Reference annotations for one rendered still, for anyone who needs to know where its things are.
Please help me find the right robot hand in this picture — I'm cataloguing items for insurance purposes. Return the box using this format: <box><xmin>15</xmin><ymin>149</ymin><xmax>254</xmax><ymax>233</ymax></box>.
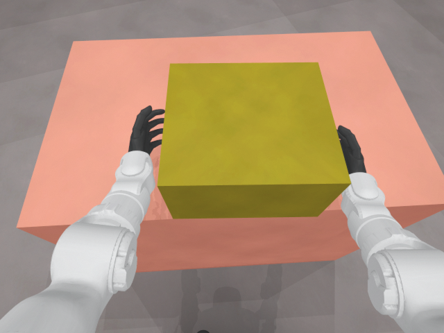
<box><xmin>336</xmin><ymin>125</ymin><xmax>366</xmax><ymax>174</ymax></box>

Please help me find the carton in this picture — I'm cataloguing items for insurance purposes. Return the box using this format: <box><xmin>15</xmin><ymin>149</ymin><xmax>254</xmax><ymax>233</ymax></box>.
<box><xmin>157</xmin><ymin>62</ymin><xmax>351</xmax><ymax>219</ymax></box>

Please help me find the pedestal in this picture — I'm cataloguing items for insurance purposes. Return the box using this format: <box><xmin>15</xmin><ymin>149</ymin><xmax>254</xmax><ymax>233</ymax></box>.
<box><xmin>17</xmin><ymin>31</ymin><xmax>444</xmax><ymax>273</ymax></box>

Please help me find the robot right upper arm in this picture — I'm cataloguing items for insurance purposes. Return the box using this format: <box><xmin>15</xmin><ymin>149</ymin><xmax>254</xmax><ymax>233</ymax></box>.
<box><xmin>368</xmin><ymin>249</ymin><xmax>444</xmax><ymax>333</ymax></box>

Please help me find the robot left upper arm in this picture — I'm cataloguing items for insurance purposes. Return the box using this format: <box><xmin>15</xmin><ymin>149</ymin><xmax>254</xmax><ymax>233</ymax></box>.
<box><xmin>0</xmin><ymin>222</ymin><xmax>137</xmax><ymax>333</ymax></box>

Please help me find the left robot hand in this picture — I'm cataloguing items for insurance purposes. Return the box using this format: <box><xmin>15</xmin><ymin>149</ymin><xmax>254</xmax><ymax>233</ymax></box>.
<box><xmin>128</xmin><ymin>105</ymin><xmax>165</xmax><ymax>155</ymax></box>

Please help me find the robot right forearm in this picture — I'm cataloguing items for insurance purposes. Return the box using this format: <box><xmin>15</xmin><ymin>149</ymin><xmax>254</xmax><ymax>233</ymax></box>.
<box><xmin>341</xmin><ymin>172</ymin><xmax>436</xmax><ymax>268</ymax></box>

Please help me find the robot left forearm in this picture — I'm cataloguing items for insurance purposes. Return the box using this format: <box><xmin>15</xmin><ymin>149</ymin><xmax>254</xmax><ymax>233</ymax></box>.
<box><xmin>51</xmin><ymin>151</ymin><xmax>155</xmax><ymax>281</ymax></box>

